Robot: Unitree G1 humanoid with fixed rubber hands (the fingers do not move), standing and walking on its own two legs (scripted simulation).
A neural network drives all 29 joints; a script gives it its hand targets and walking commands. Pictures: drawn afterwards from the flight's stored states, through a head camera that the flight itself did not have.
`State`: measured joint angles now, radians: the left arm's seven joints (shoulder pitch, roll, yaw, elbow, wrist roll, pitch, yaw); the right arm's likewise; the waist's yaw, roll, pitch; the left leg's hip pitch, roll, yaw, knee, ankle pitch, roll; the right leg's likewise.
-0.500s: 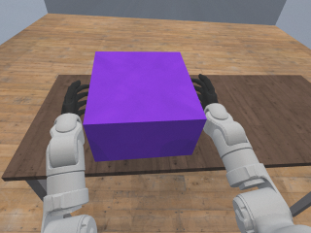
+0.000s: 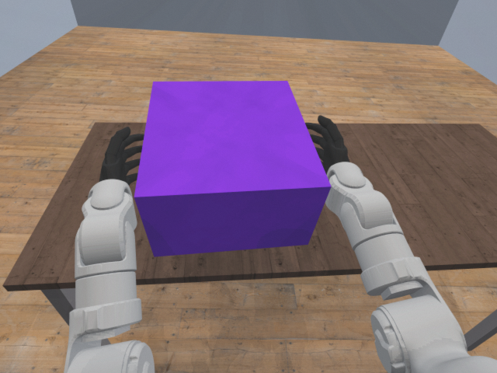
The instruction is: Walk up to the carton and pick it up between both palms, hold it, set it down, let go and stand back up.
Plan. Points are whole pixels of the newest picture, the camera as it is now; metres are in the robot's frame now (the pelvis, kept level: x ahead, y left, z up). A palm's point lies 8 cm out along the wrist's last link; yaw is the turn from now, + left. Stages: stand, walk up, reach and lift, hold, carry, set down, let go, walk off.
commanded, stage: hold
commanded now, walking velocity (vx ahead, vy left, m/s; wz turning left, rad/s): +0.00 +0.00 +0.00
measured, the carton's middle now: (227, 159) +0.41 +0.01 +0.17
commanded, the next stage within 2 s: none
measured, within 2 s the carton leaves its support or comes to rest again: neither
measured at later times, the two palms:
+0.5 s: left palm (115, 186) +0.34 +0.17 +0.18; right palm (332, 169) +0.36 -0.16 +0.18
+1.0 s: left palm (115, 184) +0.34 +0.17 +0.18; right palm (333, 167) +0.36 -0.16 +0.18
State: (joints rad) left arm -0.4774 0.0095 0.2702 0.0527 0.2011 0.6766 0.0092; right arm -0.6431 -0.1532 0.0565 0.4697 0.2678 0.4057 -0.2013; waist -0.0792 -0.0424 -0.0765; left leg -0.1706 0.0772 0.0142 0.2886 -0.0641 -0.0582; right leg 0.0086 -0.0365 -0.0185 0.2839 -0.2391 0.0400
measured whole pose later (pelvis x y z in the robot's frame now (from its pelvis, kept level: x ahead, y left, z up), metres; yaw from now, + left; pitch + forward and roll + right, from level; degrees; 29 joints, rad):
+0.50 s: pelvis +0.00 +0.00 +0.00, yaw +0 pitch -4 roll +0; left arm -0.42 0.00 0.27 -0.03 0.21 0.70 -0.01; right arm -0.59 -0.16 0.09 0.39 0.29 0.42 -0.23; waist -0.08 -0.03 -0.05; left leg -0.15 0.08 0.01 0.29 -0.07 -0.06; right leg 0.03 -0.04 -0.03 0.27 -0.24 0.04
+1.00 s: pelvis +0.00 +0.00 +0.00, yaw +0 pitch -3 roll +0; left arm -0.47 0.01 0.27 0.05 0.21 0.68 0.00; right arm -0.63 -0.15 0.06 0.46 0.27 0.41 -0.21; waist -0.08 -0.04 -0.07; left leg -0.18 0.08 0.00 0.29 -0.06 -0.06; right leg 0.01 -0.04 -0.03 0.28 -0.24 0.04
